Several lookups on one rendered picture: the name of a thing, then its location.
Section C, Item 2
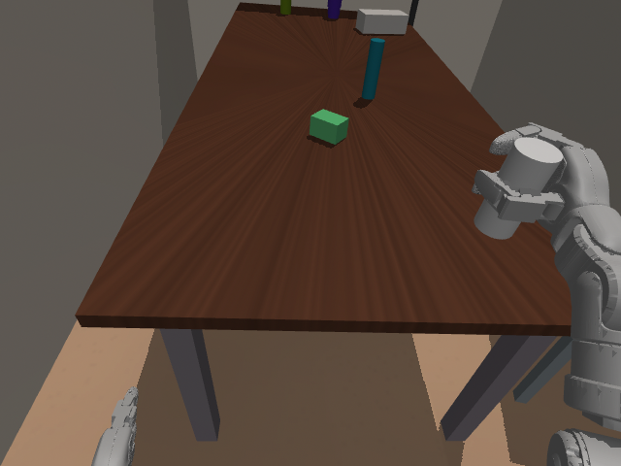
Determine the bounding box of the right robot hand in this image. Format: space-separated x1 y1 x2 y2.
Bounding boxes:
472 122 610 234

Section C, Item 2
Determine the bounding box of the left robot hand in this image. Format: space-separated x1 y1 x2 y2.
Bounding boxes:
91 386 139 466

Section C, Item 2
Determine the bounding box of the table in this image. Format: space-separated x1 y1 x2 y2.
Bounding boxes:
75 2 572 441

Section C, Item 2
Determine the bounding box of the right robot arm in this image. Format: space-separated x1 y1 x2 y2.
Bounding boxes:
546 205 621 466

